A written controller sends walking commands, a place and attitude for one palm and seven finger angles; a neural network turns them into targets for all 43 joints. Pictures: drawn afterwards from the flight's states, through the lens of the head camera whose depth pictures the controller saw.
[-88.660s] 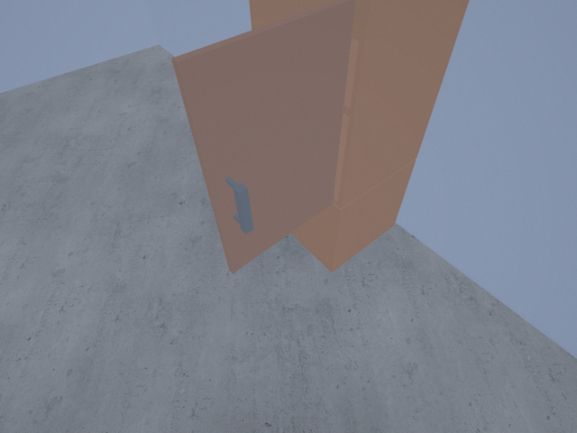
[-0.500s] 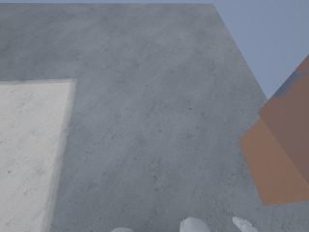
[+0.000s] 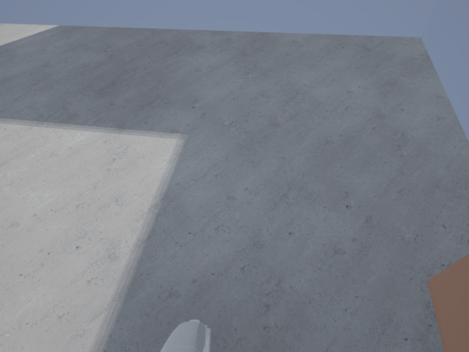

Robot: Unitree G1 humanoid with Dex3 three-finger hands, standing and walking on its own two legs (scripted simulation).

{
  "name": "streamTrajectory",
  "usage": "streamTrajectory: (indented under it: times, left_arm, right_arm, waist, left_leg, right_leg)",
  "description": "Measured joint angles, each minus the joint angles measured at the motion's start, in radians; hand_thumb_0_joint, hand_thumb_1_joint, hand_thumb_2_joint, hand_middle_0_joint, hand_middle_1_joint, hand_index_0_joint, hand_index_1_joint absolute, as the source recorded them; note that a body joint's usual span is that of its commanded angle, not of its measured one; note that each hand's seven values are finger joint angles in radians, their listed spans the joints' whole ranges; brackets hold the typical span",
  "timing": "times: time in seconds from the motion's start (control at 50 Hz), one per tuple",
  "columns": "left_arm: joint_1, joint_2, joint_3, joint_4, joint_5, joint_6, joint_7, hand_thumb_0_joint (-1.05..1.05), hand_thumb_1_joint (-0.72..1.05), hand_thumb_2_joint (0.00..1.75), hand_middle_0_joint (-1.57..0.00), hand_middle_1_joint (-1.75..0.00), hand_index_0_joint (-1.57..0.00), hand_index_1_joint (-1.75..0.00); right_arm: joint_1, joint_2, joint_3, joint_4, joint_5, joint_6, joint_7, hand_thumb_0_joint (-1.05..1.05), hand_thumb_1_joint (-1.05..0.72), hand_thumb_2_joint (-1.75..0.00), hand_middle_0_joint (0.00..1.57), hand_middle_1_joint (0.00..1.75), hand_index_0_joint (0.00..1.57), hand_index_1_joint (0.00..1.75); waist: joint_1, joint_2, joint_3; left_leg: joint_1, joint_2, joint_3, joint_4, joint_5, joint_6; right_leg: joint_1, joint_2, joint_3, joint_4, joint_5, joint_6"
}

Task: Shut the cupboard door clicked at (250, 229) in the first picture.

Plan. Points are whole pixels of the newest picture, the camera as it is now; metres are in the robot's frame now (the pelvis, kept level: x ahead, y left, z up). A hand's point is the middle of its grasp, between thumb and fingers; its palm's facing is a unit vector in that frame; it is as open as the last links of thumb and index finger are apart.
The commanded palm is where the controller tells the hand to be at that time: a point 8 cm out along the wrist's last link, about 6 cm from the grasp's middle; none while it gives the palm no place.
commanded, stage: walk to a spot facing it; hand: left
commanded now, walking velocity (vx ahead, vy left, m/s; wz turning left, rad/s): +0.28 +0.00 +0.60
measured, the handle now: out of the picture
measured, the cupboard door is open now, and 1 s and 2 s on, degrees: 9 9 9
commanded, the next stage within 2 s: turn to face it in 0.40 s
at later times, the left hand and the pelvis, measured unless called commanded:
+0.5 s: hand (102, 324) +0.20 +0.30 -0.17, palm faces +0.30 -0.93 -0.21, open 7.4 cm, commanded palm none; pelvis +0.17 +0.08 -0.01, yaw +15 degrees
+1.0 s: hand (133, 263) +0.33 +0.26 -0.17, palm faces +0.16 -0.96 -0.25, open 7.2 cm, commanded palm none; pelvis +0.31 +0.07 -0.01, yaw +6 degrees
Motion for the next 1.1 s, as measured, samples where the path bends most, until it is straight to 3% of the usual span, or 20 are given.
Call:
streamTrajectory:
  times: [0.14, 0.2, 0.24, 0.26, 0.3, 0.32, 0.36, 0.46, 0.56, 0.66, 0.78, 0.82, 0.84, 0.88, 0.92, 1.0, 1.1]
  left_arm:
    - [0.088, -0.009, 0.0, 0.053, 0.008, -0.008, 0.004, 0.0, 0.91, 0.9, -0.2, -0.3, -0.2, -0.3]
    - [0.125, 0.004, 0.005, 0.075, 0.01, -0.002, 0.002, 0.0, 0.91, 0.9, -0.2, -0.3, -0.2, -0.3]
    - [0.153, 0.013, 0.008, 0.091, 0.004, 0.006, -0.005, 0.0, 0.91, 0.9, -0.2, -0.3, -0.2, -0.3]
    - [0.162, 0.016, 0.009, 0.097, 0.0, 0.015, -0.012, 0.0, 0.91, 0.9, -0.2, -0.3, -0.2, -0.3]
    - [0.129, 0.033, 0.012, 0.099, -0.006, 0.049, -0.019, 0.01, 0.91, 0.9, -0.2, -0.3, -0.2, -0.3]
    - [0.103, 0.041, 0.016, 0.091, -0.006, 0.059, -0.017, 0.01, 0.91, 0.9, -0.2, -0.3, -0.2, -0.3]
    - [0.048, 0.054, 0.028, 0.067, -0.002, 0.062, -0.014, 0.01, 0.91, 0.9, -0.2, -0.3, -0.2, -0.3]
    - [-0.089, 0.075, 0.042, -0.019, 0.007, 0.049, -0.017, 0.01, 0.91, 0.9, -0.19, -0.3, -0.19, -0.3]
    - [-0.183, 0.08, 0.035, -0.064, 0.004, 0.05, -0.016, 0.0, 0.91, 0.9, -0.19, -0.3, -0.19, -0.3]
    - [-0.212, 0.063, 0.014, -0.051, -0.002, 0.053, -0.007, 0.0, 0.91, 0.9, -0.19, -0.3, -0.19, -0.3]
    - [-0.17, 0.019, -0.006, -0.017, -0.003, 0.068, -0.012, 0.0, 0.91, 0.9, -0.19, -0.3, -0.19, -0.3]
    - [-0.152, 0.001, -0.005, -0.011, 0.001, 0.061, -0.014, 0.0, 0.91, 0.9, -0.19, -0.3, -0.19, -0.3]
    - [-0.146, -0.006, -0.006, -0.009, 0.002, 0.053, -0.013, 0.0, 0.91, 0.9, -0.19, -0.3, -0.19, -0.3]
    - [-0.13, -0.012, -0.002, -0.008, -0.006, 0.047, -0.002, 0.0, 0.91, 0.9, -0.2, -0.3, -0.2, -0.3]
    - [-0.117, -0.003, 0.011, -0.005, -0.011, 0.055, 0.013, -0.01, 0.93, 0.9, -0.2, -0.3, -0.2, -0.3]
    - [-0.088, 0.016, 0.02, 0.013, -0.008, 0.071, 0.014, -0.01, 0.93, 0.9, -0.2, -0.3, -0.2, -0.3]
    - [-0.064, 0.025, 0.03, 0.017, -0.002, 0.074, 0.0, 0.0, 0.92, 0.9, -0.2, -0.3, -0.2, -0.3]
  right_arm:
    - [-0.1, 0.019, 0.02, -0.013, -0.001, 0.003, 0.01, 0.01, -0.91, -0.9, 0.19, 0.29, 0.2, 0.3]
    - [-0.159, 0.024, 0.03, -0.043, -0.001, -0.015, 0.011, 0.01, -0.91, -0.9, 0.19, 0.29, 0.2, 0.3]
    - [-0.18, 0.019, 0.034, -0.075, -0.002, -0.04, 0.009, 0.01, -0.91, -0.9, 0.19, 0.29, 0.2, 0.3]
    - [-0.184, 0.011, 0.034, -0.093, -0.005, -0.057, 0.007, 0.01, -0.91, -0.9, 0.19, 0.29, 0.2, 0.3]
    - [-0.19, 0.003, 0.034, -0.11, 0.003, -0.082, -0.008, 0.01, -0.91, -0.9, 0.19, 0.29, 0.2, 0.3]
    - [-0.186, 0.001, 0.037, -0.11, 0.007, -0.087, -0.015, 0.01, -0.91, -0.9, 0.19, 0.29, 0.2, 0.3]
    - [-0.163, 0.0, 0.044, -0.105, 0.007, -0.089, -0.03, 0.01, -0.91, -0.9, 0.2, 0.29, 0.2, 0.3]
    - [-0.088, 0.021, 0.056, -0.063, 0.009, -0.095, -0.046, 0.01, -0.91, -0.9, 0.2, 0.29, 0.2, 0.3]
    - [-0.005, 0.057, 0.062, -0.015, 0.016, -0.093, -0.053, 0.01, -0.9, -0.9, 0.2, 0.29, 0.21, 0.3]
    - [0.059, 0.087, 0.067, 0.037, 0.011, -0.097, -0.072, 0.01, -0.9, -0.9, 0.2, 0.3, 0.21, 0.3]
    - [0.096, 0.097, 0.066, 0.078, 0.007, -0.083, -0.088, 0.01, -0.9, -0.9, 0.2, 0.3, 0.21, 0.3]
    - [0.089, 0.092, 0.06, 0.089, 0.017, -0.07, -0.091, 0.01, -0.9, -0.9, 0.2, 0.3, 0.21, 0.3]
    - [0.074, 0.09, 0.056, 0.092, 0.023, -0.062, -0.09, 0.01, -0.9, -0.9, 0.2, 0.3, 0.21, 0.3]
    - [0.038, 0.089, 0.051, 0.083, 0.027, -0.045, -0.089, 0.01, -0.9, -0.9, 0.2, 0.3, 0.21, 0.3]
    - [0.003, 0.088, 0.049, 0.066, 0.026, -0.031, -0.085, 0.01, -0.91, -0.9, 0.2, 0.29, 0.2, 0.3]
    - [-0.062, 0.071, 0.04, 0.014, 0.016, -0.016, -0.072, 0.01, -0.91, -0.9, 0.2, 0.29, 0.2, 0.3]
    - [-0.125, 0.043, 0.03, -0.029, 0.011, -0.011, -0.07, 0.01, -0.91, -0.9, 0.2, 0.29, 0.2, 0.3]
  waist:
    - [0.05, -0.018, 0.048]
    - [0.076, -0.043, 0.07]
    - [0.076, -0.054, 0.07]
    - [0.067, -0.045, 0.065]
    - [0.064, -0.046, 0.078]
    - [0.068, -0.048, 0.081]
    - [0.069, -0.048, 0.072]
    - [0.053, -0.053, 0.046]
    - [0.029, -0.06, 0.017]
    - [0.018, -0.064, 0.003]
    - [0.012, -0.043, 0.014]
    - [0.019, -0.014, 0.03]
    - [0.021, -0.004, 0.045]
    - [0.024, -0.005, 0.072]
    - [0.033, -0.013, 0.082]
    - [0.038, -0.017, 0.067]
    - [0.057, -0.015, 0.04]
  left_leg:
    - [0.032, 0.018, 0.082, -0.261, -0.026, 0.029]
    - [0.092, -0.009, 0.129, -0.409, -0.085, 0.065]
    - [0.166, -0.044, 0.156, -0.516, -0.072, 0.095]
    - [0.171, -0.048, 0.155, -0.526, 0.011, 0.118]
    - [0.169, -0.068, 0.147, -0.456, -0.027, 0.147]
    - [0.188, -0.077, 0.142, -0.457, -0.057, 0.152]
    - [0.235, -0.092, 0.126, -0.502, -0.075, 0.149]
    - [0.361, -0.119, 0.073, -0.667, -0.031, 0.148]
    - [0.465, -0.127, 0.025, -0.779, -0.019, 0.138]
    - [0.55, -0.129, 0.023, -0.819, -0.058, 0.126]
    - [0.598, -0.12, 0.087, -0.734, -0.186, 0.104]
    - [0.551, -0.087, 0.108, -0.584, -0.241, 0.085]
    - [0.491, -0.076, 0.101, -0.437, -0.259, 0.06]
    - [0.368, -0.083, 0.059, -0.169, -0.307, 0.026]
    - [0.267, -0.072, 0.028, -0.035, -0.284, 0.008]
    - [0.141, -0.023, -0.022, -0.03, -0.182, -0.016]
    - [0.113, 0.009, -0.065, -0.134, -0.137, -0.036]
  right_leg:
    - [0.097, -0.013, -0.111, -0.004, -0.078, 0.037]
    - [0.119, -0.045, -0.137, 0.056, -0.14, 0.066]
    - [0.097, -0.089, -0.142, 0.193, -0.197, 0.081]
    - [0.045, -0.109, -0.116, 0.34, -0.197, 0.074]
    - [-0.105, -0.105, 0.044, 0.675, -0.211, 0.066]
    - [-0.176, -0.094, 0.105, 0.792, -0.197, 0.061]
    - [-0.296, -0.084, 0.169, 0.895, -0.14, 0.059]
    - [-0.479, -0.079, 0.236, 0.807, -0.001, 0.079]
    - [-0.547, -0.05, 0.249, 0.7, 0.114, 0.095]
    - [-0.489, 0.001, 0.232, 0.503, 0.186, 0.063]
    - [-0.329, 0.075, 0.191, 0.287, 0.145, 0.004]
    - [-0.28, 0.11, 0.193, 0.244, 0.056, -0.04]
    - [-0.278, 0.123, 0.195, 0.248, 0.04, -0.055]
    - [-0.262, 0.134, 0.206, 0.23, 0.058, -0.066]
    - [-0.24, 0.144, 0.221, 0.178, 0.083, -0.074]
    - [-0.219, 0.157, 0.256, 0.087, 0.129, -0.072]
    - [-0.22, 0.17, 0.307, 0.06, 0.139, -0.061]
